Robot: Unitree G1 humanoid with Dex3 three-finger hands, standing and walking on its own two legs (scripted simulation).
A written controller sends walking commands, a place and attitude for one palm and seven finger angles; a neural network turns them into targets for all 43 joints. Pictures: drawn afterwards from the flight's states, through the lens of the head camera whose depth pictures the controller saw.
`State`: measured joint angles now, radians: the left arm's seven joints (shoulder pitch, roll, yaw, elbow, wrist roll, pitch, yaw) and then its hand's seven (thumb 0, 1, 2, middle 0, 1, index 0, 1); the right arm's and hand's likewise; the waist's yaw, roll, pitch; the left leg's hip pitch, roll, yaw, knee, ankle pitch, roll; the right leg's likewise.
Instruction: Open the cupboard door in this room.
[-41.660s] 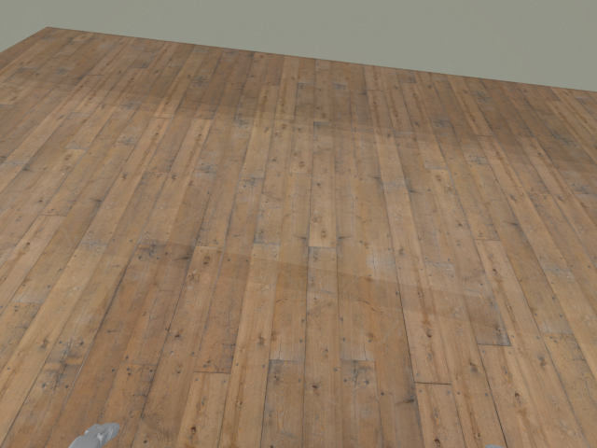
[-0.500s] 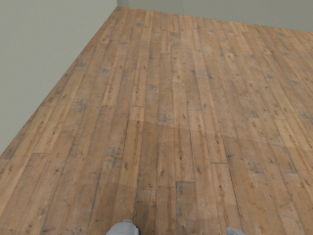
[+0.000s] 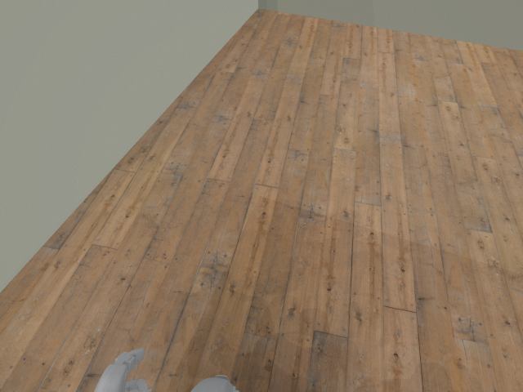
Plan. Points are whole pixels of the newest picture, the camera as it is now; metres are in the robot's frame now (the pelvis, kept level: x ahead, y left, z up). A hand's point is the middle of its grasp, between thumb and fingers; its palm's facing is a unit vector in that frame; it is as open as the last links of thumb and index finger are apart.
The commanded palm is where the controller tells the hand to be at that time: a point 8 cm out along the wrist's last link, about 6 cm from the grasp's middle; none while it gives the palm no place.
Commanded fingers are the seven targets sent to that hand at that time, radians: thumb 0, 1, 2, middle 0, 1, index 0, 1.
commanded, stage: turn to face it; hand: left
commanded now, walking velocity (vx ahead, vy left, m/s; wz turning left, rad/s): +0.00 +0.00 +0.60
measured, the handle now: out of the picture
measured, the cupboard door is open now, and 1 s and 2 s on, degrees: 50 50 50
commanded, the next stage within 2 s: none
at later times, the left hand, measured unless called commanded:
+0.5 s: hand out of the picture +0.02 +0.22 -0.17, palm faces +0.36 -0.90 -0.26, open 7.4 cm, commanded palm none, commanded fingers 0.00 0.90 0.90 -0.20 -0.30 -0.20 -0.30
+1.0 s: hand out of the picture -0.02 +0.16 -0.18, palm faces +0.63 -0.75 -0.20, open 7.4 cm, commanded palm none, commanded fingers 0.00 0.90 0.90 -0.20 -0.30 -0.20 -0.30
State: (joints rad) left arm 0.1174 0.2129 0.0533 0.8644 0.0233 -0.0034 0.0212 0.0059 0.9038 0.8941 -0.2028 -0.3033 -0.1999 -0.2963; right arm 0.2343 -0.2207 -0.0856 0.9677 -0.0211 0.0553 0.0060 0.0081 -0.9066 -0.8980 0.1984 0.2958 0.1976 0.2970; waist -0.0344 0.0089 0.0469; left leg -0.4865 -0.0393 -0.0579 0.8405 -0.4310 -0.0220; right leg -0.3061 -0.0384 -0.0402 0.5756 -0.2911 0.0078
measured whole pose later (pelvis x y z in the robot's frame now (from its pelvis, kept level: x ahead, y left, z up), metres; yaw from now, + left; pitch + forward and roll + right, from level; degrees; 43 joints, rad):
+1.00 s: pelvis +0.06 -0.03 -0.01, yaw +39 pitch +1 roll +1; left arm 0.23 0.24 0.05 0.89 0.01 0.04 0.01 0.01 0.90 0.89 -0.21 -0.30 -0.20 -0.30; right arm 0.11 -0.22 -0.06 0.89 -0.02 0.04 0.03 0.01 -0.90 -0.90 0.20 0.30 0.19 0.30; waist 0.01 -0.08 0.11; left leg -0.33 0.00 0.08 0.63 -0.29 0.02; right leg -0.33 -0.16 -0.17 0.82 -0.50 0.06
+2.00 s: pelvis +0.12 -0.05 +0.00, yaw +73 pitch +1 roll +0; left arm 0.16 0.26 0.06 0.86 0.01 0.04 0.00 0.01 0.90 0.89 -0.20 -0.30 -0.20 -0.30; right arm 0.16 -0.22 -0.06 0.90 -0.03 0.06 0.01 0.01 -0.90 -0.90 0.20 0.30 0.20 0.30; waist 0.00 0.00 0.09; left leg -0.32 -0.01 -0.10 0.56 -0.26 -0.03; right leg -0.36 -0.04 -0.02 0.70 -0.37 0.07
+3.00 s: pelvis +0.18 -0.02 +0.01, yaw +109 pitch +0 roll +2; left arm 0.22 0.19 0.03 0.88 0.03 0.01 0.02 0.01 0.90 0.89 -0.21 -0.30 -0.20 -0.30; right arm 0.15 -0.25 -0.08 0.94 -0.01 0.08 0.03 0.01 -0.91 -0.90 0.19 0.30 0.19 0.30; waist 0.00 -0.03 0.10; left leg -0.41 0.01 0.04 0.93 -0.45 -0.06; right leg -0.20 -0.12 -0.16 0.51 -0.29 0.00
